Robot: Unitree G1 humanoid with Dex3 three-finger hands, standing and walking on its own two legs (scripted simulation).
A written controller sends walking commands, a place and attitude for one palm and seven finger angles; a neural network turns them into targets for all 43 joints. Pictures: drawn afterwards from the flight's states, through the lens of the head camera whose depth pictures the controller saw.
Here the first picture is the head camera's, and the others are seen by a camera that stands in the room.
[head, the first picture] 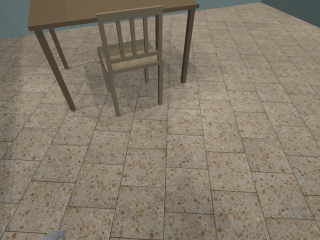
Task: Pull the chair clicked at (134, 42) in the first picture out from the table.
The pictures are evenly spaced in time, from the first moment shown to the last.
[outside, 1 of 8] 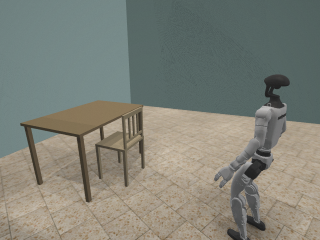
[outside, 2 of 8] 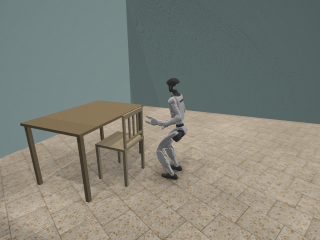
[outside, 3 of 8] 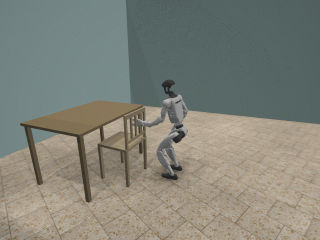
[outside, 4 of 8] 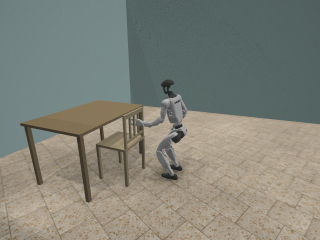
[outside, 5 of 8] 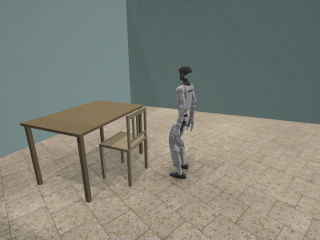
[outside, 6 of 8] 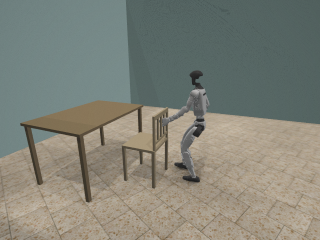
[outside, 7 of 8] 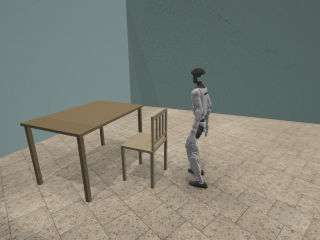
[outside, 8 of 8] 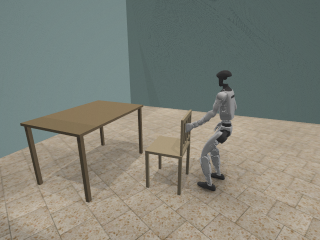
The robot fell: no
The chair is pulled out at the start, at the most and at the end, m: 0.00 0.59 0.59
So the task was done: yes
